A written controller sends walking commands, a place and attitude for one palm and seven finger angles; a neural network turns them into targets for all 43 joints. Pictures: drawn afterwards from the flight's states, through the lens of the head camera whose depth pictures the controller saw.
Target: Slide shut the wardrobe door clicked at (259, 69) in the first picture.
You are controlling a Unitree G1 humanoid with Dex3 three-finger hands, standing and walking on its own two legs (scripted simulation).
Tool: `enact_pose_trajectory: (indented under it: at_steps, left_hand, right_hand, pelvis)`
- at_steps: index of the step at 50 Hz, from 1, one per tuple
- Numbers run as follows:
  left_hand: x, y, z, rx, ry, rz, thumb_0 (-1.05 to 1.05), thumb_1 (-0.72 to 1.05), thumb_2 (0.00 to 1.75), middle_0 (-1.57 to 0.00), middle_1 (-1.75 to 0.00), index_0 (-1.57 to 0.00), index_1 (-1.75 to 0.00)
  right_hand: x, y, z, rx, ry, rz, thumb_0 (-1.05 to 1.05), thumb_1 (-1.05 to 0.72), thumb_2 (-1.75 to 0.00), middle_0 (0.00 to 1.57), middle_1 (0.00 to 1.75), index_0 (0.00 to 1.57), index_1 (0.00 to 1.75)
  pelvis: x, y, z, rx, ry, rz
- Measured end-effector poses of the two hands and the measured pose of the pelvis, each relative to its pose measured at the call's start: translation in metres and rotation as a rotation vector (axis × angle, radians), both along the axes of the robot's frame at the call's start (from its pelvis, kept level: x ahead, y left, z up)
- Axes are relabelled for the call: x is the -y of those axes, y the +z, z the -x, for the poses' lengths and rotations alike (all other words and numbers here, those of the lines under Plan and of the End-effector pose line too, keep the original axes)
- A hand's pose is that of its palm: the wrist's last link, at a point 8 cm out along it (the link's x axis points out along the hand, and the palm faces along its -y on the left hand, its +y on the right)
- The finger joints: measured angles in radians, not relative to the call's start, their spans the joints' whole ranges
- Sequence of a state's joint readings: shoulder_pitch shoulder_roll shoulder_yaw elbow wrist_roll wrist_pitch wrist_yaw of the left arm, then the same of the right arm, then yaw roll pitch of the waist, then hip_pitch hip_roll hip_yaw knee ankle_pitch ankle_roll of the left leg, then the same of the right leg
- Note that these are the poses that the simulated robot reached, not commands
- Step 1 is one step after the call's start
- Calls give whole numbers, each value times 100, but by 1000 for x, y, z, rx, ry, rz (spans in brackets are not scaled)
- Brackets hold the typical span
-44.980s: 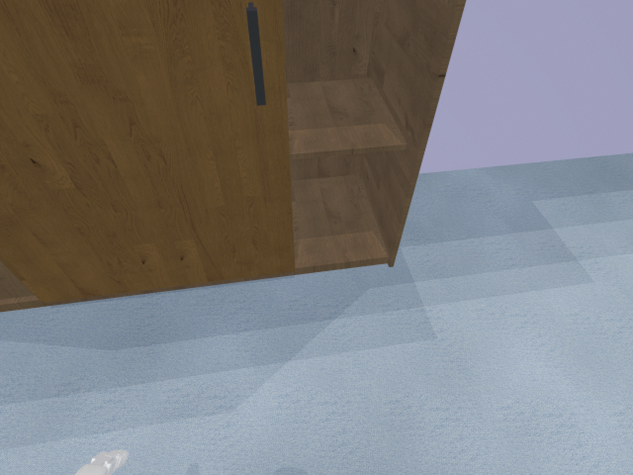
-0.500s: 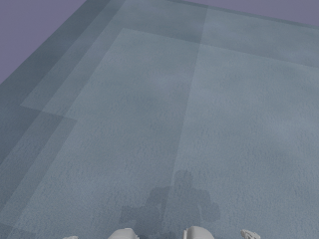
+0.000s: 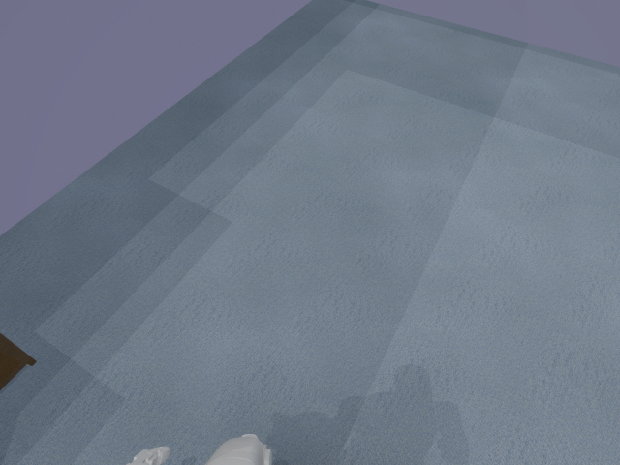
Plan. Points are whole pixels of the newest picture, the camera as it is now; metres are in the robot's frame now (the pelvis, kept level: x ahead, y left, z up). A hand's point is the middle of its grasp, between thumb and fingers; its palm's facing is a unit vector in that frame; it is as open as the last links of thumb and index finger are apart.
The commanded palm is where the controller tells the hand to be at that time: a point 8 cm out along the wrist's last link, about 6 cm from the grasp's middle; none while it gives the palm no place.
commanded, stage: turn to face it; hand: left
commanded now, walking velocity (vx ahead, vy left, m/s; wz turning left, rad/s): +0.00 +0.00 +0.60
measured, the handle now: out of the picture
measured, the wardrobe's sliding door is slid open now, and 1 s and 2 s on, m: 0.00 0.00 0.00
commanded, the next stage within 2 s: take the last steps up to it in 1.72 s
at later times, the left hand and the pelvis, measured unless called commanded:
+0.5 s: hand out of the picture +0.04 +0.23 -0.15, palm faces +0.34 -0.89 -0.30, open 7.4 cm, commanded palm none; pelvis +0.01 -0.01 -0.01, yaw +19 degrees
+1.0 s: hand out of the picture -0.02 +0.24 -0.16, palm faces +0.60 -0.74 -0.30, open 7.4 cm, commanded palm none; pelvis +0.02 -0.01 -0.01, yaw +37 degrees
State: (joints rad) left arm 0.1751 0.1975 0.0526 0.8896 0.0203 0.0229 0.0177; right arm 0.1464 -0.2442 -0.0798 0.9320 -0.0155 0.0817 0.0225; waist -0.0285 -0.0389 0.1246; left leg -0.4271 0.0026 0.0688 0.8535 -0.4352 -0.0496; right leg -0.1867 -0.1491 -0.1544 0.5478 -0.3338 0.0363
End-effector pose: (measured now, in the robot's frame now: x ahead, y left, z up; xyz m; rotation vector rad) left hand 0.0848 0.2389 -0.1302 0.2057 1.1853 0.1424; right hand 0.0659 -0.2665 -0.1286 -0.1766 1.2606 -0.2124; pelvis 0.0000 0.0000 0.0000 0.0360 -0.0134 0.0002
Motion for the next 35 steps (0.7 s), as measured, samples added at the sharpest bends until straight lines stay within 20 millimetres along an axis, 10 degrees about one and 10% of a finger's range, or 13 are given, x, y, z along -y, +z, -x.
enact_pose_trajectory:
  at_steps: [6,14,26,35]
  left_hand:
    - [-31,-33,40,-72,125,28,0,90,90,-21,-30,-20,-30]
    - [-52,-5,53,-53,226,-18,0,91,90,-20,-30,-19,-30]
    - [-25,11,78,27,359,-70,0,91,90,-20,-30,-19,-30]
    - [-19,-26,124,-33,490,40,0,90,90,-20,-30,-20,-30]
  right_hand:
    - [-20,-2,-47,71,130,61,0,-91,-90,20,30,20,29]
    - [-41,4,-60,42,236,37,0,-90,-90,20,30,20,30]
    - [-36,-15,-97,11,348,-20,1,-90,-90,20,30,20,30]
    - [-74,-3,-140,74,505,23,1,-91,-90,20,30,20,29]
  pelvis:
    - [-18,-20,-1,-3,83,19]
    - [-16,-2,0,-12,174,60]
    - [7,-5,-6,3,340,40]
    - [-11,-17,-7,-9,467,22]
